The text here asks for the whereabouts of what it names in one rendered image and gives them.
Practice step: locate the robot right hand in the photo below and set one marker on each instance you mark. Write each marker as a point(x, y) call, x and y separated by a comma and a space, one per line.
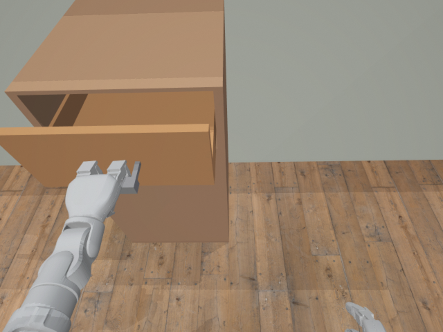
point(364, 317)

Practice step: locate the handle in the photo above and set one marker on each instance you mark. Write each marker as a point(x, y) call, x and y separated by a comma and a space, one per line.
point(130, 184)

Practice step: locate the drawer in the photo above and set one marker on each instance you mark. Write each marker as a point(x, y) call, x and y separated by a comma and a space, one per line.
point(172, 134)

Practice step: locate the cabinet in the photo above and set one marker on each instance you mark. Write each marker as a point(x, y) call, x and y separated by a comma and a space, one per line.
point(140, 46)

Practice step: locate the robot left hand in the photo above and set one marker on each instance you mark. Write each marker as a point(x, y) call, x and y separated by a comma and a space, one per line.
point(93, 193)

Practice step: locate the robot left forearm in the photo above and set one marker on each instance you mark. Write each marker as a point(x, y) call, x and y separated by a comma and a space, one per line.
point(51, 300)

